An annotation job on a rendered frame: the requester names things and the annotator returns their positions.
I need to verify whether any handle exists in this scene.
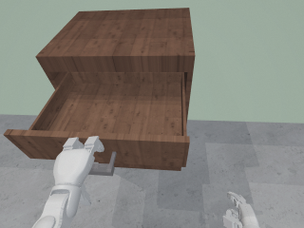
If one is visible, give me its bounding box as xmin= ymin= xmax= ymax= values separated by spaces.
xmin=88 ymin=151 xmax=117 ymax=177

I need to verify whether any robot left hand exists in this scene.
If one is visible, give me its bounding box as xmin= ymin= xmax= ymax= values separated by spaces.
xmin=53 ymin=136 xmax=105 ymax=206

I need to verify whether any robot left forearm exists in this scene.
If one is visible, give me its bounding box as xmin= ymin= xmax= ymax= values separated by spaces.
xmin=32 ymin=183 xmax=82 ymax=228

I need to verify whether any drawer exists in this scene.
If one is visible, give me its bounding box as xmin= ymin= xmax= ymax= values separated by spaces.
xmin=3 ymin=71 xmax=190 ymax=167

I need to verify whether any cabinet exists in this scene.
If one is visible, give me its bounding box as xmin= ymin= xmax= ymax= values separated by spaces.
xmin=35 ymin=8 xmax=196 ymax=171

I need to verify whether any robot right hand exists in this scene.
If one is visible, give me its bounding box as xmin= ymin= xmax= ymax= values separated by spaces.
xmin=222 ymin=191 xmax=259 ymax=228

